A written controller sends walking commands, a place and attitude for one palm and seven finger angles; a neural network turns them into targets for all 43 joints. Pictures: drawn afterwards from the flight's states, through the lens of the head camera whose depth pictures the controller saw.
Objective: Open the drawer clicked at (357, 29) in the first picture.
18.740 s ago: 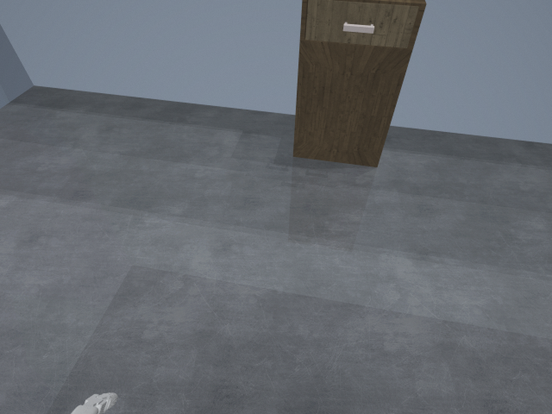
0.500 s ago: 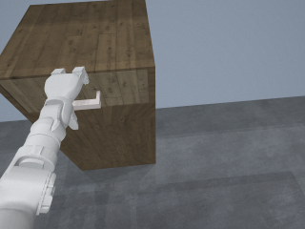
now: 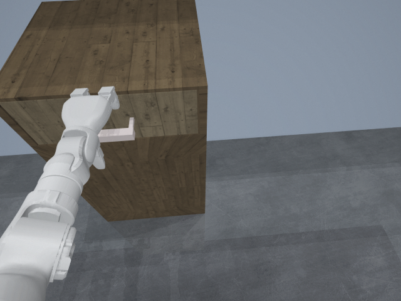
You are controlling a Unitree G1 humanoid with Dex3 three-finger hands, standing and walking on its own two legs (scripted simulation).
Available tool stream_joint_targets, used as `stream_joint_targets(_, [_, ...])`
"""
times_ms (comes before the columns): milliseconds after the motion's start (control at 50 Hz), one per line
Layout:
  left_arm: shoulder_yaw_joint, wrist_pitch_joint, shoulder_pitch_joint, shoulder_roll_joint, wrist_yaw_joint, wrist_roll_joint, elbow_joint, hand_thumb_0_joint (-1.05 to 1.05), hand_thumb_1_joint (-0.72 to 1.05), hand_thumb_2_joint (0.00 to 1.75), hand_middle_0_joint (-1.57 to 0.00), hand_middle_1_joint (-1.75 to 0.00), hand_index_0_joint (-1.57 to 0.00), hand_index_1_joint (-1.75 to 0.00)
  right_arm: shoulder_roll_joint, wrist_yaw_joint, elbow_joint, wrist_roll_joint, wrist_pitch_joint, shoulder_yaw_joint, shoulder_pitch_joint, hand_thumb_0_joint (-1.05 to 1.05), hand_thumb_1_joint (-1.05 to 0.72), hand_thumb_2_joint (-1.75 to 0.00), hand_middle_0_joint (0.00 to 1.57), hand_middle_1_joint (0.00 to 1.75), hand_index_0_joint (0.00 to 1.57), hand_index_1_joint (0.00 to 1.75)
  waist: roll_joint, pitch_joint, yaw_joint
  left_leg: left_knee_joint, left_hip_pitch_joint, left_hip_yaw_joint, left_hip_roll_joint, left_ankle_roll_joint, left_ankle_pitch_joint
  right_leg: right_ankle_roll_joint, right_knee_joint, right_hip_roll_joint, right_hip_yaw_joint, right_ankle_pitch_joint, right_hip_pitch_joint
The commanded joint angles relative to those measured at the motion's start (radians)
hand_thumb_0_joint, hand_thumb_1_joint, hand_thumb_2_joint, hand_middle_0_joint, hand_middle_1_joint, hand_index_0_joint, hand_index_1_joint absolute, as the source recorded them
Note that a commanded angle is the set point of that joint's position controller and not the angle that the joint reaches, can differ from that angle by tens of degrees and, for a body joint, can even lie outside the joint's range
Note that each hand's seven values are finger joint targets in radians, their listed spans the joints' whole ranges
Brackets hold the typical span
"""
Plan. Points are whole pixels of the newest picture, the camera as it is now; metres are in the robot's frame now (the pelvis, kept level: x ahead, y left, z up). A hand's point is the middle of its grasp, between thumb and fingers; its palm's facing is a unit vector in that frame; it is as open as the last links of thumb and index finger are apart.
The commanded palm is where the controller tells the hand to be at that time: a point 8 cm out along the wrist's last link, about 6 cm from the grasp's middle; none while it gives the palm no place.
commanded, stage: re-aim the fingers above the handle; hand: left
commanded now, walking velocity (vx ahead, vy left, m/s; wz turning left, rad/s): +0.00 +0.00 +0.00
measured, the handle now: (109, 129) +0.51 +0.23 +0.00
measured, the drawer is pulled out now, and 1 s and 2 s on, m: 0.00 0.00 0.00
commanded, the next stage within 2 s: lower the fingers behind the handle in 0.92 s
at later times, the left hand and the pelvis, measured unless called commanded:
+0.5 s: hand (97, 131) +0.46 +0.22 +0.05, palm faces -0.04 -0.02 -1.00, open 13.8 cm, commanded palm +0.44 +0.23 +0.11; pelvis +0.00 +0.00 +0.00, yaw +0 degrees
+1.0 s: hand (100, 128) +0.46 +0.22 +0.06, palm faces -0.02 -0.02 -1.00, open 13.8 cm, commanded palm +0.44 +0.22 +0.11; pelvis +0.00 +0.00 +0.00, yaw +0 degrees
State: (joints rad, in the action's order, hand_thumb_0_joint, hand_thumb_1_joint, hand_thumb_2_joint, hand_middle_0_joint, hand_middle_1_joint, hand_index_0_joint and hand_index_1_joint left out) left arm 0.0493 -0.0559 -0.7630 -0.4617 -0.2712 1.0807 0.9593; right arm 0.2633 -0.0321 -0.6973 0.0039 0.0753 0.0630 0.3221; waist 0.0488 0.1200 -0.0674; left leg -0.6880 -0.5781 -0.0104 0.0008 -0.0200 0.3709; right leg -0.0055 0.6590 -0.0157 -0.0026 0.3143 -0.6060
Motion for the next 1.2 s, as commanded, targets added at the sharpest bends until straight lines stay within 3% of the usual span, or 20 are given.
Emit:
stream_joint_targets(0, [-0.062, 0.028, -0.458, -0.239, -0.048, -0.008, -0.180, 0.00, -0.50, 0.30, -0.30, -1.20, -0.30, -1.20, 0.140, -0.009, 0.070, -0.002, -0.019, 0.046, 0.092, 0.00, -0.90, -0.90, 0.20, 0.30, 0.20, 0.30, 0.001, 0.393, -0.015, 0.048, 0.202, -0.012, 0.022, -0.020, -0.445, -0.030, -0.043, -0.033, 0.025, -0.350, 0.213])
stream_joint_targets(80, [-0.090, 0.038, -0.445, -0.282, -0.037, -0.012, -0.147, 0.00, -0.50, 0.30, -0.30, -1.20, -0.30, -1.20, 0.146, -0.014, 0.067, 0.001, -0.015, 0.041, 0.095, 0.00, -0.90, -0.90, 0.20, 0.30, 0.20, 0.30, -0.043, 0.369, -0.012, 0.055, 0.158, -0.017, 0.026, -0.024, -0.412, -0.026, -0.047, -0.028, 0.020, -0.356, 0.240])
stream_joint_targets(200, [-0.061, 0.030, -0.458, -0.251, -0.028, -0.007, -0.154, 0.00, -0.50, 0.30, -0.30, -1.20, -0.30, -1.20, 0.143, -0.016, 0.071, 0.002, -0.015, 0.042, 0.093, 0.00, -0.90, -0.90, 0.20, 0.30, 0.20, 0.30, -0.021, 0.345, -0.021, 0.060, 0.169, -0.016, 0.023, -0.023, -0.394, -0.027, -0.054, -0.028, 0.023, -0.327, 0.208])
stream_joint_targets(240, [-0.092, 0.022, -0.436, -0.280, -0.026, -0.010, -0.159, 0.00, -0.50, 0.30, -0.30, -1.20, -0.30, -1.20, 0.144, -0.016, 0.075, -0.001, -0.015, 0.041, 0.095, 0.00, -0.90, -0.90, 0.20, 0.30, 0.20, 0.30, -0.014, 0.373, -0.005, 0.057, 0.169, -0.018, 0.026, -0.024, -0.420, -0.030, -0.050, -0.028, 0.019, -0.353, 0.242])
stream_joint_targets(300, [-0.058, 0.020, -0.426, -0.242, -0.021, -0.013, -0.150, 0.00, -0.50, 0.30, -0.30, -1.20, -0.30, -1.20, 0.141, -0.018, 0.078, 0.002, -0.015, 0.040, 0.091, 0.00, -0.90, -0.90, 0.20, 0.30, 0.20, 0.30, -0.037, 0.346, -0.018, 0.059, 0.156, -0.020, 0.026, -0.025, -0.382, -0.025, -0.056, -0.027, 0.019, -0.332, 0.225])
stream_joint_targets(360, [-0.101, 0.000, -0.428, -0.300, -0.023, -0.011, -0.175, 0.00, -0.50, 0.30, -0.30, -1.20, -0.30, -1.20, 0.144, -0.021, 0.082, 0.002, -0.018, 0.041, 0.093, 0.00, -0.90, -0.90, 0.20, 0.30, 0.20, 0.30, -0.021, 0.374, -0.004, 0.060, 0.149, -0.019, 0.028, -0.027, -0.378, -0.026, -0.051, -0.025, 0.009, -0.335, 0.251])
stream_joint_targets(400, [-0.081, -0.014, -0.438, -0.266, -0.026, -0.012, -0.220, 0.00, -0.50, 0.30, -0.30, -1.20, -0.30, -1.20, 0.137, -0.020, 0.083, -0.001, -0.022, 0.047, 0.091, 0.00, -0.90, -0.90, 0.20, 0.30, 0.20, 0.30, 0.018, 0.397, -0.006, 0.051, 0.187, -0.020, 0.026, -0.025, -0.418, -0.028, -0.047, -0.027, 0.012, -0.357, 0.238])
stream_joint_targets(460, [-0.104, -0.025, -0.422, -0.288, -0.033, -0.014, -0.235, 0.00, -0.50, 0.30, -0.30, -1.20, -0.30, -1.20, 0.140, -0.018, 0.079, -0.002, -0.022, 0.049, 0.097, 0.00, -0.90, -0.90, 0.20, 0.30, 0.20, 0.30, 0.011, 0.407, -0.003, 0.045, 0.193, -0.011, 0.023, -0.023, -0.453, -0.028, -0.038, -0.030, 0.017, -0.370, 0.239])
stream_joint_targets(560, [-0.082, -0.006, -0.404, -0.252, -0.051, -0.013, -0.240, 0.00, -0.50, 0.30, -0.30, -1.20, -0.30, -1.20, 0.138, -0.010, 0.071, 0.000, -0.022, 0.052, 0.088, 0.00, -0.90, -0.90, 0.20, 0.30, 0.20, 0.30, 0.031, 0.383, -0.005, 0.045, 0.210, -0.011, 0.020, -0.020, -0.486, -0.030, -0.039, -0.033, 0.024, -0.372, 0.214])
stream_joint_targets(580, [-0.058, 0.004, -0.414, -0.219, -0.052, -0.016, -0.237, 0.00, -0.50, 0.30, -0.30, -1.20, -0.30, -1.20, 0.138, -0.006, 0.069, 0.000, -0.022, 0.052, 0.090, 0.00, -0.90, -0.90, 0.20, 0.30, 0.20, 0.30, 0.020, 0.376, -0.012, 0.046, 0.213, -0.008, 0.019, -0.018, -0.482, -0.030, -0.040, -0.035, 0.028, -0.366, 0.206])
stream_joint_targets(640, [-0.084, 0.023, -0.401, -0.249, -0.052, -0.019, -0.229, 0.00, -0.50, 0.30, -0.30, -1.20, -0.30, -1.20, 0.144, -0.005, 0.068, 0.000, -0.020, 0.053, 0.084, 0.00, -0.90, -0.90, 0.20, 0.30, 0.20, 0.30, -0.002, 0.378, -0.006, 0.051, 0.215, -0.007, 0.017, -0.019, -0.486, -0.031, -0.046, -0.035, 0.026, -0.368, 0.223])
stream_joint_targets(700, [-0.039, 0.037, -0.402, -0.196, -0.037, -0.025, -0.223, 0.00, -0.50, 0.30, -0.30, -1.20, -0.30, -1.20, 0.140, -0.003, 0.071, 0.004, -0.021, 0.051, 0.078, 0.00, -0.90, -0.90, 0.20, 0.30, 0.20, 0.30, -0.011, 0.362, -0.009, 0.060, 0.215, -0.010, 0.019, -0.020, -0.453, -0.029, -0.053, -0.033, 0.030, -0.349, 0.217])
stream_joint_targets(740, [-0.061, 0.042, -0.417, -0.233, -0.028, -0.021, -0.197, 0.00, -0.50, 0.30, -0.30, -1.20, -0.30, -1.20, 0.147, -0.009, 0.071, 0.006, -0.017, 0.046, 0.076, 0.00, -0.90, -0.90, 0.20, 0.30, 0.20, 0.30, -0.043, 0.336, -0.015, 0.066, 0.195, -0.007, 0.019, -0.021, -0.429, -0.031, -0.058, -0.033, 0.029, -0.334, 0.220])
stream_joint_targets(800, [-0.048, 0.032, -0.442, -0.221, -0.028, -0.013, -0.223, 0.00, -0.50, 0.30, -0.30, -1.20, -0.30, -1.20, 0.139, -0.011, 0.075, 0.002, -0.021, 0.045, 0.071, 0.00, -0.90, -0.90, 0.20, 0.30, 0.20, 0.30, -0.007, 0.354, -0.011, 0.066, 0.209, -0.011, 0.022, -0.023, -0.427, -0.030, -0.056, -0.029, 0.025, -0.338, 0.218])
stream_joint_targets(840, [-0.094, 0.022, -0.426, -0.274, -0.028, -0.013, -0.225, 0.00, -0.50, 0.30, -0.30, -1.20, -0.30, -1.20, 0.142, -0.015, 0.080, 0.000, -0.019, 0.043, 0.074, 0.00, -0.90, -0.90, 0.20, 0.30, 0.20, 0.30, -0.016, 0.386, 0.000, 0.061, 0.204, -0.010, 0.025, -0.021, -0.439, -0.032, -0.050, -0.030, 0.021, -0.353, 0.250])
stream_joint_targets(900, [-0.069, 0.025, -0.425, -0.243, -0.033, -0.007, -0.189, 0.00, -0.50, 0.30, -0.30, -1.20, -0.30, -1.20, 0.137, -0.014, 0.076, 0.001, -0.021, 0.040, 0.072, 0.00, -0.90, -0.90, 0.20, 0.30, 0.20, 0.30, -0.022, 0.336, -0.009, 0.065, 0.179, -0.011, 0.023, -0.019, -0.404, -0.030, -0.049, -0.029, 0.026, -0.328, 0.214])
stream_joint_targets(960, [-0.085, 0.027, -0.414, -0.263, -0.037, -0.006, -0.186, 0.00, -0.50, 0.30, -0.30, -1.20, -0.30, -1.20, 0.137, -0.014, 0.082, 0.000, -0.022, 0.039, 0.074, 0.00, -0.90, -0.90, 0.20, 0.30, 0.20, 0.30, -0.003, 0.367, 0.001, 0.060, 0.182, -0.016, 0.025, -0.020, -0.428, -0.031, -0.044, -0.029, 0.022, -0.352, 0.236])
stream_joint_targets(1060, [-0.099, 0.030, -0.362, -0.270, -0.031, -0.011, -0.141, 0.00, -0.50, 0.30, -0.30, -1.20, -0.30, -1.20, 0.142, -0.014, 0.075, -0.001, -0.020, 0.043, 0.091, 0.00, -0.90, -0.90, 0.20, 0.30, 0.20, 0.30, -0.056, 0.365, 0.002, 0.052, 0.149, -0.022, 0.026, -0.022, -0.436, -0.026, -0.041, -0.027, 0.019, -0.393, 0.258])
stream_joint_targets(1140, [-0.034, 0.023, -0.382, -0.188, -0.026, -0.011, -0.173, 0.00, -0.50, 0.30, -0.30, -1.20, -0.30, -1.20, 0.139, -0.009, 0.075, 0.001, -0.019, 0.048, 0.088, 0.00, -0.90, -0.90, 0.20, 0.30, 0.20, 0.30, -0.028, 0.354, -0.015, 0.045, 0.172, -0.020, 0.023, -0.021, -0.447, -0.029, -0.043, -0.028, 0.022, -0.379, 0.216])
stream_joint_targets(1180, [-0.064, 0.013, -0.369, -0.222, -0.031, -0.009, -0.168, 0.00, -0.50, 0.30, -0.30, -1.20, -0.30, -1.20, 0.142, -0.010, 0.070, -0.001, -0.020, 0.052, 0.094, 0.00, -0.90, -0.90, 0.20, 0.30, 0.20, 0.30, -0.036, 0.350, -0.012, 0.040, 0.165, -0.020, 0.022, -0.023, -0.421, -0.028, -0.041, -0.030, 0.020, -0.364, 0.210])
